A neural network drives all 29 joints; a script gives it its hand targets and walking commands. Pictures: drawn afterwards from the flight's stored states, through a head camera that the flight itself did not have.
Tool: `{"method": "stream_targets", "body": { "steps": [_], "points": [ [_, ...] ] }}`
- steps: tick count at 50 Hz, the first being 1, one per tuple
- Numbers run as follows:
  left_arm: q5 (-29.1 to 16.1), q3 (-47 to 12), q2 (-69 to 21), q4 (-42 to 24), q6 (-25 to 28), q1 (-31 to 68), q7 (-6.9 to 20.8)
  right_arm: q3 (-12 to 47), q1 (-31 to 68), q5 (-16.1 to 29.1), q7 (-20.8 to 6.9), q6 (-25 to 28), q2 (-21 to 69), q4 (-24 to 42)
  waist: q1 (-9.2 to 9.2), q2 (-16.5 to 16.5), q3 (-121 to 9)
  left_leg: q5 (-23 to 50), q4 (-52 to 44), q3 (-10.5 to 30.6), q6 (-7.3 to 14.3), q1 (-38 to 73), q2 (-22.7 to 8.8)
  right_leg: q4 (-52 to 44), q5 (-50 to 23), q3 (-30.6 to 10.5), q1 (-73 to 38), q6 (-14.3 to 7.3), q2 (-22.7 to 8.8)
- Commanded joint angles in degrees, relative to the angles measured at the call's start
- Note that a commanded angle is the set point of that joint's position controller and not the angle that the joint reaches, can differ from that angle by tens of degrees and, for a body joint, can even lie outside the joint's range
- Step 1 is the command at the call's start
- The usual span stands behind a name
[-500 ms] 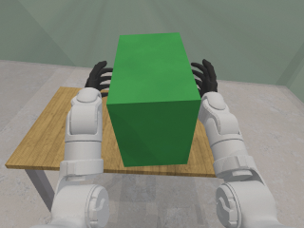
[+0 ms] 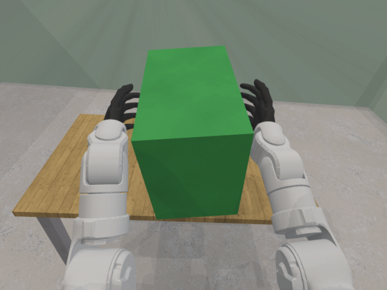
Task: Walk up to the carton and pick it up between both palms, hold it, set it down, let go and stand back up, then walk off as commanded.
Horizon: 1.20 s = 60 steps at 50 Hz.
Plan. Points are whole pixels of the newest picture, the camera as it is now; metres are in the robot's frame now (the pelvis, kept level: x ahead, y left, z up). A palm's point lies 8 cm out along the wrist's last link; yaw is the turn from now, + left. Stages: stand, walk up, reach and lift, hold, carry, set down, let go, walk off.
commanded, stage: hold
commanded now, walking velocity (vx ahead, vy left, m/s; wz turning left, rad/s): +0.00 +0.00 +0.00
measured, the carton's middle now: (191, 129) +0.45 +0.01 +0.16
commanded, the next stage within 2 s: none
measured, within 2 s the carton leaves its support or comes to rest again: neither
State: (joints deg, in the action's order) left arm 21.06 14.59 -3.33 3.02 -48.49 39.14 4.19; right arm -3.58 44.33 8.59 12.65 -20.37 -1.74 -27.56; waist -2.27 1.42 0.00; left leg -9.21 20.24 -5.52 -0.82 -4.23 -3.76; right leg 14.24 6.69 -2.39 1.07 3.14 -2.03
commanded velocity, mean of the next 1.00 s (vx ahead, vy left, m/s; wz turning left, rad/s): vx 0.00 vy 0.00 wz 0.00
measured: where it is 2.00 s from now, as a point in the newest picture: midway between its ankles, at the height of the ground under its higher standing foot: outside the picture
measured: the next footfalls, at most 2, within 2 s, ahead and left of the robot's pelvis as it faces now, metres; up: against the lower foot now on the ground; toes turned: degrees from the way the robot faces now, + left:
none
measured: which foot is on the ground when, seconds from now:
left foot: down 0.00-1.00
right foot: down 0.00-1.00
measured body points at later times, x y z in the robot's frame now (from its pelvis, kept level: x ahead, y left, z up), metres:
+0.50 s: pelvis +0.02 +0.00 +0.00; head -0.02 +0.03 +0.45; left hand +0.40 +0.15 +0.22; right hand +0.42 -0.13 +0.23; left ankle +0.03 +0.12 -0.75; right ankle +0.02 -0.16 -0.75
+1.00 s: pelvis -0.01 +0.00 +0.00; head -0.06 +0.02 +0.45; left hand +0.37 +0.15 +0.24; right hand +0.39 -0.13 +0.25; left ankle +0.03 +0.12 -0.75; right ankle +0.02 -0.16 -0.75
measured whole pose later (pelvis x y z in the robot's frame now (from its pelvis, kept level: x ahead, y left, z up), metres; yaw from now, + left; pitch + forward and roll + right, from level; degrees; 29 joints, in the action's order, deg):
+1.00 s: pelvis -0.01 +0.00 +0.00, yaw +0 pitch -7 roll -1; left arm 21.1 16.7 -3.4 7.5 -46.7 42.7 5.2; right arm -6.5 47.0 8.6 11.6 -18.7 -1.7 -31.5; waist -2.3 1.7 0.1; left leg -8.7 20.1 -5.4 -0.9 -4.2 -3.7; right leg 14.2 6.5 -2.4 1.0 2.1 -2.0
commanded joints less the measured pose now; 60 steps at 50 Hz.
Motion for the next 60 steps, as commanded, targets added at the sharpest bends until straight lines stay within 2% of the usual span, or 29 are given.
{"method": "stream_targets", "body": {
  "steps": [1, 3, 4, 6, 11, 13, 17, 21, 25, 27, 29, 31, 32, 34, 38, 42, 45, 47, 49, 51, 55, 60],
  "points": [
    [-5.8, -17.1, -28.2, 3.7, 5.0, 36.8, 10.7, 11.5, 34.4, 1.5, -8.6, 1.5, 26.5, 1.3, -7.12, -1.0, -8.6, -4.4, -9.3, 1.7, -0.8, 1.9, 3.9, -1.3, 6.0, 6.2, -7.7, -3.3, 4.8],
    [-5.2, -16.1, -28.2, 6.7, 5.4, 38.0, 10.8, 9.1, 35.9, -0.4, -9.6, 2.4, 26.1, -1.1, -7.07, -1.6, -6.9, -11.1, -11.5, 1.6, -0.5, -1.3, 3.4, -1.2, 9.8, 6.6, -7.3, -3.6, 4.6],
    [-5.2, -15.8, -28.6, 7.6, 5.7, 38.5, 10.7, 8.1, 35.8, -1.2, -10.0, 2.7, 25.9, -2.6, -7.27, -1.9, -6.4, -13.1, -12.6, 1.6, -0.6, -2.8, 2.9, -1.0, 10.7, 6.6, -7.8, -3.9, 4.7],
    [-4.5, -14.5, -27.9, 9.6, 6.1, 37.9, 10.4, 7.4, 36.4, -2.0, -10.8, 3.5, 25.8, -3.9, -6.53, -1.7, -6.7, -14.5, -13.0, 1.4, -0.2, -3.1, 3.0, -1.1, 11.4, 6.7, -7.1, -3.8, 4.6],
    [-3.4, -12.4, -26.3, 11.2, 6.7, 36.4, 9.7, 8.0, 36.0, -1.4, -11.1, 4.6, 26.2, -5.9, -5.03, -0.4, -7.5, -10.1, -11.6, 1.3, 0.2, -0.8, 3.5, -1.1, 8.2, 6.7, -6.8, -3.2, 4.7],
    [-3.5, -13.5, -27.2, 9.7, 6.3, 35.1, 9.6, 7.9, 34.7, -0.9, -11.0, 4.7, 25.7, -6.0, -5.54, -1.4, -7.3, -7.3, -10.8, 1.7, -0.6, 0.1, 3.3, -1.2, 6.1, 6.6, -7.1, -3.4, 4.8],
    [-4.8, -17.1, -28.4, 3.6, 6.0, 32.5, 8.7, 12.2, 33.7, 2.4, -9.9, 5.4, 26.7, -1.9, -5.4, -2.3, -13.1, 8.1, -5.8, 1.8, -2.1, 7.8, 3.9, -0.7, -2.8, 7.0, -8.4, -2.9, 5.5],
    [-6.1, -21.0, -29.1, -3.7, 4.9, 27.6, 8.2, 16.1, 29.6, 6.1, -8.3, 4.9, 24.8, 3.2, -7.22, -4.4, -17.3, 23.4, -1.2, 2.8, -4.0, 15.1, 3.7, -0.1, -11.2, 7.0, -9.8, -2.6, 6.5],
    [-6.7, -22.2, -28.1, -9.8, 3.6, 24.2, 8.4, 20.7, 27.6, 9.5, -6.5, 3.6, 25.0, 10.8, -7.75, -3.3, -20.5, 32.2, 1.2, 3.4, -3.9, 16.8, 4.4, 2.0, -20.6, 7.2, -13.3, -1.7, 7.1],
    [-7.3, -23.2, -27.7, -11.9, 3.1, 23.6, 8.7, 21.8, 27.2, 10.5, -5.6, 2.8, 24.5, 15.0, -8.5, -3.3, -21.1, 33.0, 1.6, 3.5, -4.1, 16.0, 4.8, 2.7, -23.7, 7.2, -14.6, -1.3, 7.1],
    [-7.9, -24.2, -27.7, -13.5, 2.8, 24.1, 9.3, 21.8, 26.3, 9.9, -4.9, 1.9, 24.5, 17.2, -9.52, -2.6, -19.9, 30.6, 1.2, 3.7, -3.9, 14.1, 4.9, 2.9, -24.1, 6.9, -15.3, -1.2, 6.8],
    [-7.8, -23.7, -27.5, -12.1, 2.5, 24.1, 9.9, 22.1, 26.9, 9.2, -4.5, 1.1, 24.9, 18.4, -9.12, -1.4, -18.7, 27.3, 0.2, 3.3, -3.2, 12.5, 5.2, 2.7, -22.9, 6.9, -16.0, -1.0, 6.5],
    [-7.7, -24.0, -27.7, -12.1, 2.4, 24.3, 10.1, 21.5, 26.5, 9.0, -4.4, 0.6, 24.5, 17.7, -9.4, -2.3, -17.9, 25.8, -0.3, 3.4, -3.3, 12.1, 5.0, 2.3, -21.1, 6.6, -15.5, -1.3, 6.4],
    [-7.6, -23.2, -27.9, -11.2, 2.7, 26.6, 10.3, 21.0, 27.1, 8.3, -4.8, 0.1, 24.9, 15.7, -9.0, -1.9, -17.6, 22.9, -1.4, 3.2, -3.1, 11.9, 4.7, 1.8, -16.6, 6.6, -14.5, -1.6, 6.3],
    [-7.0, -21.3, -28.4, -5.5, 3.6, 30.5, 10.3, 18.2, 30.6, 6.5, -6.0, 0.3, 25.6, 10.2, -7.89, -2.1, -15.1, 15.7, -3.6, 2.6, -2.4, 10.2, 4.4, 0.3, -8.3, 6.4, -11.2, -2.2, 5.9],
    [-6.1, -18.1, -28.1, 0.6, 4.6, 34.8, 10.6, 14.1, 33.7, 3.1, -7.7, 1.0, 26.7, 4.4, -6.92, -0.5, -11.0, 2.4, -7.4, 1.8, -1.1, 4.9, 4.4, -0.7, 0.7, 6.4, -9.4, -2.8, 5.1],
    [-5.3, -16.5, -28.1, 5.8, 5.3, 38.0, 10.8, 9.6, 35.5, -0.3, -9.3, 2.1, 26.2, -0.7, -7.06, -1.4, -6.9, -9.4, -11.3, 1.6, -0.8, -1.1, 3.5, -1.1, 8.9, 6.6, -7.8, -3.5, 4.6],
    [-5.1, -15.6, -28.3, 7.5, 6.0, 38.8, 10.6, 7.8, 35.8, -1.7, -10.3, 3.0, 26.1, -3.2, -6.95, -1.8, -6.8, -14.0, -13.1, 1.5, -0.4, -3.1, 2.8, -0.7, 11.2, 6.8, -7.6, -3.8, 4.7],
    [-5.0, -15.0, -28.3, 9.0, 6.6, 39.3, 10.1, 7.0, 36.7, -2.3, -11.0, 4.0, 26.3, -4.7, -6.7, -2.3, -7.5, -14.7, -13.2, 1.5, -0.3, -3.0, 2.7, -0.8, 11.4, 6.7, -7.0, -3.9, 4.6],
    [-4.0, -13.1, -27.1, 11.4, 6.4, 37.6, 9.8, 6.8, 36.2, -2.4, -11.4, 4.2, 25.8, -6.5, -6.08, -0.9, -6.0, -14.0, -13.1, 1.5, 0.1, -3.0, 2.9, -1.3, 10.9, 6.7, -6.4, -3.7, 4.5],
    [-3.0, -12.5, -26.5, 10.7, 6.4, 35.7, 9.6, 7.6, 35.1, -1.3, -11.4, 4.9, 25.5, -6.6, -4.99, -1.2, -6.7, -9.6, -11.6, 1.6, -0.2, -1.0, 3.2, -1.2, 7.7, 6.6, -6.8, -3.4, 4.7],
    [-4.3, -16.1, -27.8, 5.1, 5.9, 32.2, 8.9, 11.3, 33.6, 1.9, -10.0, 5.3, 26.1, -3.0, -5.51, -1.9, -11.8, 5.8, -6.5, 1.7, -1.7, 7.2, 3.9, -1.0, -1.5, 6.8, -7.5, -2.8, 5.2]
  ]
}}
